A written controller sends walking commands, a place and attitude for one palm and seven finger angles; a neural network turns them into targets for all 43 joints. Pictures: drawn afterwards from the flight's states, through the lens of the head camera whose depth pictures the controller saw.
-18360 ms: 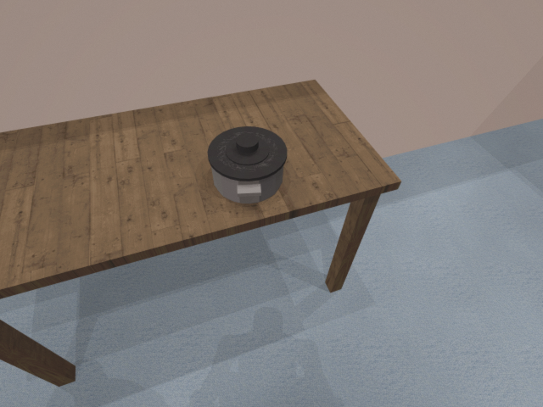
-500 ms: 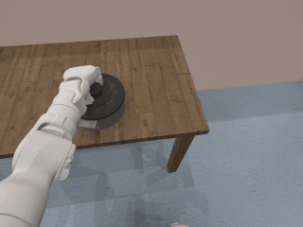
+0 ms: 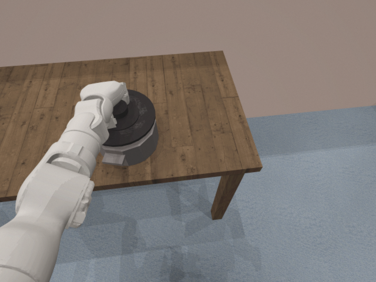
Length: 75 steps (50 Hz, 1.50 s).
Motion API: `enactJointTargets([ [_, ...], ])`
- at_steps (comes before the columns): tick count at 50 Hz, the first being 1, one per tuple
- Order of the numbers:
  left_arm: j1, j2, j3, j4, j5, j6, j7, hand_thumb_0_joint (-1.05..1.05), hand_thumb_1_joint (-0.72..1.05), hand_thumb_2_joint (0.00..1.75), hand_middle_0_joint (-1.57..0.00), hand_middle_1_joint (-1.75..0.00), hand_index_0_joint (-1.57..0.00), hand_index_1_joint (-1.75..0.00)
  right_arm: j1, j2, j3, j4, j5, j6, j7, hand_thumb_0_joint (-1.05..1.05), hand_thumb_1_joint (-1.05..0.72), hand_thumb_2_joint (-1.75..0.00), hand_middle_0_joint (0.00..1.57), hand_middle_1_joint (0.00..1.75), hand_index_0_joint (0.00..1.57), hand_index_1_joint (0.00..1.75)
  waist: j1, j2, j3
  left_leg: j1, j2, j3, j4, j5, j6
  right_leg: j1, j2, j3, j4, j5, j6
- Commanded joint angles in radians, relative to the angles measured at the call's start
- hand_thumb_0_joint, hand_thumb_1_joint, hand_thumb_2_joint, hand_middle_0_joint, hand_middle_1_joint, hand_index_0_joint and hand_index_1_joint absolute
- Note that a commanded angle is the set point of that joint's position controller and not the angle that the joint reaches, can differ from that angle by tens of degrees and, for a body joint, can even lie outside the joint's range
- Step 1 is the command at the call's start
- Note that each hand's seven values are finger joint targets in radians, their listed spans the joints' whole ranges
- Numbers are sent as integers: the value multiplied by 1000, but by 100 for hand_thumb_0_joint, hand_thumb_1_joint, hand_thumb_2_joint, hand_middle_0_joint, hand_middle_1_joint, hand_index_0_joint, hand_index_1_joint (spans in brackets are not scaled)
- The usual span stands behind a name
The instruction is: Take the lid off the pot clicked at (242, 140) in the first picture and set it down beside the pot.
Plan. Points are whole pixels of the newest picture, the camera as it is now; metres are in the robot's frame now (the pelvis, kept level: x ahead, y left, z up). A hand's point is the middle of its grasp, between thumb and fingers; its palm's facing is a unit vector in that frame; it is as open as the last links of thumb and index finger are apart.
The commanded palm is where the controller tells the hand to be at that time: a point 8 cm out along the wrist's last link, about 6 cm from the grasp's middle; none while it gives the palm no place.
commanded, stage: lift the lid straight up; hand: left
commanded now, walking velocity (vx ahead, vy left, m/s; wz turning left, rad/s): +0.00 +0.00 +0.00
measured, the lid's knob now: (117, 109) +0.53 +0.12 +0.03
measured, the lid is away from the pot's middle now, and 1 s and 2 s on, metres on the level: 0.01 0.01 0.03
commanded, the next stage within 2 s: move the lid sideways beside the pot in 1.58 s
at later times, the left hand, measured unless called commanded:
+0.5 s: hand (113, 103) +0.49 +0.11 +0.09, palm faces -0.37 -0.07 -0.92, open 8.4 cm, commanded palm +0.50 +0.12 +0.15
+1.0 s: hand (104, 92) +0.49 +0.12 +0.13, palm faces -0.34 -0.06 -0.94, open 8.4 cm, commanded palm +0.50 +0.12 +0.19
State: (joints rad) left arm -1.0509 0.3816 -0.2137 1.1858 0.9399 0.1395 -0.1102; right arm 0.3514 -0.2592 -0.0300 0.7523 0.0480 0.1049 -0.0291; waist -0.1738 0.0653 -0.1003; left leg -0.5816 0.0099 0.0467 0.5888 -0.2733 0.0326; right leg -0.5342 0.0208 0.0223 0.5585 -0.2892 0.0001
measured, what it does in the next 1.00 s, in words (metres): stands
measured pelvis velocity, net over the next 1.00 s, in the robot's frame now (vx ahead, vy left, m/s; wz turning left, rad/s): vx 0.00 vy -0.01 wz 0.02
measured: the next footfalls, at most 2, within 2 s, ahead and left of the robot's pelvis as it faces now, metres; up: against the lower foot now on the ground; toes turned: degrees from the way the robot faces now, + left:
none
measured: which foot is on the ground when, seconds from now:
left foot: down 0.00-1.00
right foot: down 0.00-1.00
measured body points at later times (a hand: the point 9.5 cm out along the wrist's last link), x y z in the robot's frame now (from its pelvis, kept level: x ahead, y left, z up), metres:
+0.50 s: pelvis +0.01 -0.01 +0.01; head +0.07 -0.03 +0.45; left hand +0.51 +0.12 +0.14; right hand +0.03 -0.28 -0.14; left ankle +0.00 +0.10 -0.73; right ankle -0.02 -0.12 -0.73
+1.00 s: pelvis +0.00 -0.01 +0.01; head +0.05 -0.03 +0.46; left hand +0.50 +0.12 +0.18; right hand +0.05 -0.27 -0.13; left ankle +0.00 +0.10 -0.73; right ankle -0.02 -0.12 -0.73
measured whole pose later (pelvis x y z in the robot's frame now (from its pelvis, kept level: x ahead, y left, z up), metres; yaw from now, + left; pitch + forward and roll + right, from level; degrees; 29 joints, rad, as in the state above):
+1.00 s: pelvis +0.00 -0.01 +0.01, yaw +1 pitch +10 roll +0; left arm -1.13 0.37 -0.26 1.10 0.91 0.20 -0.25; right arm 0.28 -0.27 -0.01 0.73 0.06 0.09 -0.05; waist -0.13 0.07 -0.08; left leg -0.44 -0.01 0.03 0.49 -0.23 0.03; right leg -0.41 0.01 0.01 0.50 -0.27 -0.01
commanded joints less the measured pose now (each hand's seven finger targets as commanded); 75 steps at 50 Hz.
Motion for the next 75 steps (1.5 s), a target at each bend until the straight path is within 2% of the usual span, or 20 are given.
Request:
enactJointTargets([
  [1,-574,183,24,-221,6,-8,42,0,68,97,-109,-123,-61,-109,98,-164,-57,-54,2,-19,-10,0,-90,-90,20,30,20,30,-23,-20,-459,426,-21,-32,0,396,40,70,38,-48,-50,403,-28],
  [5,-581,142,-10,-185,-1,7,36,0,68,97,-109,-123,-61,-109,83,-163,-52,-48,5,-16,-10,0,-90,-90,20,30,20,30,-29,-34,-401,399,-22,-24,-9,368,42,64,34,-49,-56,389,-27],
  [7,-624,220,47,-250,0,-1,36,0,68,97,-109,-123,-61,-109,74,-167,-48,-59,5,-19,-15,0,-90,-90,20,30,20,30,-10,-17,-468,421,-26,-31,-15,397,41,105,30,-40,-51,424,-31],
  [9,-630,169,2,-243,11,5,32,0,68,97,-109,-123,-61,-109,70,-160,-46,-59,6,-20,-15,0,-90,-90,20,30,20,30,-20,-10,-467,445,-27,-36,-13,410,39,86,33,-47,-49,420,-30],
  [12,-616,229,56,-233,4,19,34,0,68,97,-109,-123,-61,-109,67,-163,-44,-63,5,-21,-17,0,-90,-90,20,30,20,30,-4,-56,-480,416,-30,-28,-19,408,43,146,28,-37,-54,458,-28],
  [16,-637,190,18,-284,11,31,23,0,68,97,-109,-123,-61,-109,50,-156,-46,-75,7,-22,-12,0,-90,-90,20,30,20,30,0,-26,-509,458,-30,-28,-21,446,40,156,25,-38,-54,490,-26],
  [20,-576,191,24,-204,-5,56,1,0,68,97,-109,-123,-61,-109,28,-159,-40,-77,10,-9,-10,0,-90,-90,20,30,20,30,6,-80,-414,386,-33,-15,-36,384,44,178,20,-38,-67,478,-24],
  [32,-621,213,27,-301,-5,45,-36,0,68,97,-109,-123,-61,-109,-15,-151,-30,-103,15,-16,-25,0,-90,-90,20,30,20,30,23,-76,-453,430,-44,-15,-58,402,52,229,12,-27,-85,509,-25],
  [35,-618,199,10,-254,-8,61,-42,0,68,97,-109,-123,-61,-109,-18,-152,-30,-95,17,-15,-26,0,-90,-90,20,30,20,30,13,-89,-399,417,-40,-13,-66,350,51,208,11,-32,-94,456,-21],
  [42,-636,211,16,-280,-7,55,-69,0,68,97,-109,-123,-61,-109,-26,-154,-24,-104,18,-24,-29,0,-90,-90,20,30,20,30,22,-85,-430,449,-44,-24,-73,377,51,211,12,-32,-99,460,-25],
  [43,-645,184,-9,-251,-18,63,-74,0,68,97,-109,-123,-61,-109,-31,-155,-23,-97,20,-22,-28,0,-90,-90,20,30,20,30,11,-95,-371,418,-40,-17,-77,326,51,196,9,-37,-103,431,-20],
  [45,-699,233,16,-280,-18,64,-75,0,68,97,-109,-123,-61,-109,-31,-160,-20,-96,23,-27,-31,0,-90,-90,20,30,20,30,12,-93,-378,416,-39,-19,-89,294,52,205,6,-32,-108,407,-19],
  [47,-741,214,4,-367,-13,36,-81,0,68,97,-109,-123,-61,-109,-34,-149,-22,-115,20,-47,-34,0,-90,-90,20,30,20,30,21,-48,-478,492,-45,-34,-80,366,52,213,8,-32,-100,436,-26],
  [50,-674,224,12,-240,-10,63,-86,0,68,97,-109,-123,-61,-109,-21,-160,-19,-91,21,-36,-32,0,-90,-90,20,30,20,30,14,-110,-367,427,-38,-28,-91,313,50,191,11,-40,-110,396,-22],
  [55,-772,219,5,-327,-8,49,-90,0,68,97,-109,-123,-61,-109,-16,-155,-22,-95,16,-57,-25,0,-90,-90,20,30,20,30,18,-17,-446,524,-36,-49,-82,388,43,166,13,-45,-97,404,-29],
  [57,-741,166,-26,-303,-7,50,-98,0,68,97,-109,-123,-61,-109,-18,-149,-23,-99,15,-61,-21,0,-90,-90,20,30,20,30,19,-49,-454,526,-39,-53,-79,425,44,159,17,-48,-100,419,-30],
  [59,-721,222,13,-228,-8,77,-97,0,68,97,-109,-123,-61,-109,-7,-167,-20,-79,16,-49,-20,0,-90,-90,20,30,20,30,16,-114,-401,467,-39,-44,-91,363,45,172,18,-46,-105,407,-23],
  [64,-802,258,26,-316,10,67,-104,0,68,97,-109,-123,-61,-109,-14,-157,-19,-99,10,-63,-20,0,-90,-90,20,30,20,30,26,-51,-488,523,-45,-51,-88,418,45,206,14,-38,-99,452,-28],
  [73,-696,210,3,-210,-6,108,-151,0,68,97,-109,-123,-61,-109,-38,-167,-17,-111,13,-34,-11,0,-90,-90,20,30,20,30,28,-134,-371,444,-45,-32,-100,380,50,217,9,-43,-119,451,-23],
  [75,-792,210,-13,-303,-10,91,-159,0,68,97,-109,-123,-61,-109,-46,-162,-17,-120,15,-36,-13,0,-90,-90,20,30,20,30,19,-94,-409,486,-46,-35,-100,384,51,214,7,-40,-119,454,-22],
])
